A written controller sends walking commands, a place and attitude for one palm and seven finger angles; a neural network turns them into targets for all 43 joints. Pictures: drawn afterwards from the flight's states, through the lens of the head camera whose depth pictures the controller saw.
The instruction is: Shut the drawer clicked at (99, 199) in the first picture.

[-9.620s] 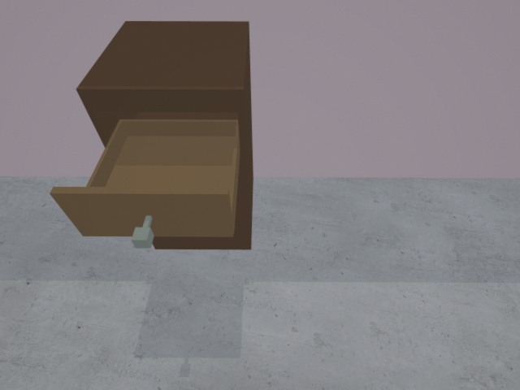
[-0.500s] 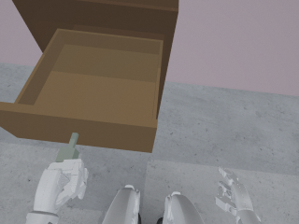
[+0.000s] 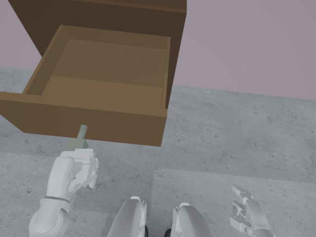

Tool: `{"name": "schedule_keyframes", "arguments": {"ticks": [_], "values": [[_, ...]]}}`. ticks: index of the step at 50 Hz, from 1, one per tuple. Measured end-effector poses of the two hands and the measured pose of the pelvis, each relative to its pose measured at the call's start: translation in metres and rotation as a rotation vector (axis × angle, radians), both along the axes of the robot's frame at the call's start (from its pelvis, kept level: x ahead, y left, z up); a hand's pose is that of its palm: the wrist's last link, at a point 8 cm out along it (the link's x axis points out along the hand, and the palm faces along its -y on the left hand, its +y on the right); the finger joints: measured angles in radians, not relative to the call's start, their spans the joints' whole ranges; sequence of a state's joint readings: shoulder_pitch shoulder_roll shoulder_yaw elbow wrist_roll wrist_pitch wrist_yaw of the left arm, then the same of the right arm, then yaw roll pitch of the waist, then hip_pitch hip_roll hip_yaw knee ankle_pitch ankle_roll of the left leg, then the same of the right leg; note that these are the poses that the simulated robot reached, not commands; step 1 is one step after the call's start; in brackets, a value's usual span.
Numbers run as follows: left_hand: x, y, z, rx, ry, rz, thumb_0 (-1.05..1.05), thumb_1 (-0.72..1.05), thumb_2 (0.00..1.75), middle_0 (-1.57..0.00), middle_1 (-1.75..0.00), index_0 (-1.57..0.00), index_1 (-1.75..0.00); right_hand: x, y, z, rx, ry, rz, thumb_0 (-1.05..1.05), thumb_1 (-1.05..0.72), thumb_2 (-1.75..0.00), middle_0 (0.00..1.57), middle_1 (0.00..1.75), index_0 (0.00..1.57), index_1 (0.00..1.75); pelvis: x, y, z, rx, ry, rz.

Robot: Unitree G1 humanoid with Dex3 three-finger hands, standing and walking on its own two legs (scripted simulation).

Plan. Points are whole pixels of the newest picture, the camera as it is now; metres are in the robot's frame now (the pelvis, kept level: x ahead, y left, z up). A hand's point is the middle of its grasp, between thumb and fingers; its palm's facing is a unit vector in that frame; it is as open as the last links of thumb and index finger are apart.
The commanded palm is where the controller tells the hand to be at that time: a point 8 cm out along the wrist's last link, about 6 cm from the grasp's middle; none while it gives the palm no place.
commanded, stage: push the drawer shut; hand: left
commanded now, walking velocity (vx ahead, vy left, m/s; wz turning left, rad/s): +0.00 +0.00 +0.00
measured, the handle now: (79, 140) +0.33 +0.21 +0.02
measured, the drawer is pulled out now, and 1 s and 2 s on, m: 0.25 0.13 0.01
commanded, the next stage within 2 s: none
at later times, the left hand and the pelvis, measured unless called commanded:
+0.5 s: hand (100, 147) +0.32 +0.16 +0.02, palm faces -0.06 -1.00 -0.03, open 3.3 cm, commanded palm +0.31 +0.21 +0.02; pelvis +0.00 +0.00 +0.01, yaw +0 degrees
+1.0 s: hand (107, 123) +0.38 +0.16 +0.02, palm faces -0.04 -1.00 -0.04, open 3.3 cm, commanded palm +0.37 +0.20 +0.02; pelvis +0.00 +0.00 +0.01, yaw +0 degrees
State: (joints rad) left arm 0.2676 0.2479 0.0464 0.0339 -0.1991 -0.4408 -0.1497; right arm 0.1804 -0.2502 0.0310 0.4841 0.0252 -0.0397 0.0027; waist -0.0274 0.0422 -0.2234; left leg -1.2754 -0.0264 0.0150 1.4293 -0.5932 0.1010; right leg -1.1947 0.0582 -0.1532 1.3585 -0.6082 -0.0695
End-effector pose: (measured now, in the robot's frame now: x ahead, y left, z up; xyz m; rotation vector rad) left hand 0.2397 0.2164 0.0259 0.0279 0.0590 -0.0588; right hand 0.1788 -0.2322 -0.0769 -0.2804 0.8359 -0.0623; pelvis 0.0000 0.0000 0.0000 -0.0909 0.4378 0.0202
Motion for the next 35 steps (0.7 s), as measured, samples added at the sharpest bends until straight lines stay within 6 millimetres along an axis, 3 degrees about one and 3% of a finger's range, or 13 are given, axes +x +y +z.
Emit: {"name": "schedule_keyframes", "arguments": {"ticks": [35], "values": [[0.087,-0.002,-0.002,0.008,-0.05,-0.007,0.01,0.9,0.9,-1.4,-1.6,-1.43,-1.6,-0.034,-0.016,-0.009,-0.023,0.162,-0.059,0.01,-0.91,-0.9,0.2,0.3,0.2,0.3,0.0,0.0,0.005,0.009,0.007,-0.009]]}}
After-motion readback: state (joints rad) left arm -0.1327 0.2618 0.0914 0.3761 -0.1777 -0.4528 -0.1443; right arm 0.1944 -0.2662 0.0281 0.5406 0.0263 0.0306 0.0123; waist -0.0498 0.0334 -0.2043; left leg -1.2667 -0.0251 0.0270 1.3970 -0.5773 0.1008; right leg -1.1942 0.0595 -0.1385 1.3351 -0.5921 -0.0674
